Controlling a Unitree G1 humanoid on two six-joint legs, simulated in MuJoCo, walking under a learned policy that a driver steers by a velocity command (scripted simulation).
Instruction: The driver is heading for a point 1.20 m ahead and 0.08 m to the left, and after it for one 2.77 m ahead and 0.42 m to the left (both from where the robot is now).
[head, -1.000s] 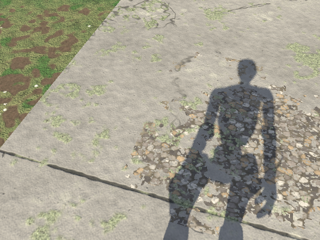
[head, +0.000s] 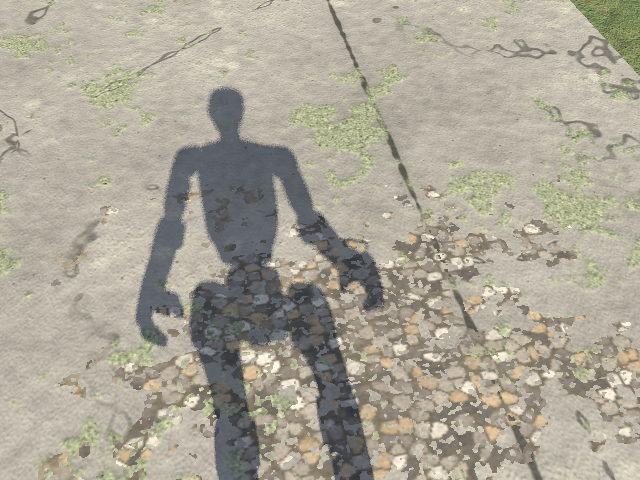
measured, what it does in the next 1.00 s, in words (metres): walks ahead: right foot, then left foot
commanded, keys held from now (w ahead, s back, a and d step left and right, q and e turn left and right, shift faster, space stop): w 1.00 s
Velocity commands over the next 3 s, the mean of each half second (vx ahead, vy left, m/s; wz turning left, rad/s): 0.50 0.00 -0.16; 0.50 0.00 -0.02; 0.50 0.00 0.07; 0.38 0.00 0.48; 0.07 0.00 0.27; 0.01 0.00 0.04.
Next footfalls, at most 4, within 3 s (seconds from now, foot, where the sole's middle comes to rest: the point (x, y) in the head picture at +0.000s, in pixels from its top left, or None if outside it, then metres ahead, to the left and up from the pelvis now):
0.34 right None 0.34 -0.17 -0.78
0.90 left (311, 385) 0.68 0.05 -0.78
1.46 right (411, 278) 0.97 -0.20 -0.78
1.98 left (305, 217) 1.18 0.07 -0.78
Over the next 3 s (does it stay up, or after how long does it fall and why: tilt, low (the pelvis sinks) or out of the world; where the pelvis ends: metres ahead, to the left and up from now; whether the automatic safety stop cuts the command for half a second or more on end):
stays up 1.16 -0.05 0.00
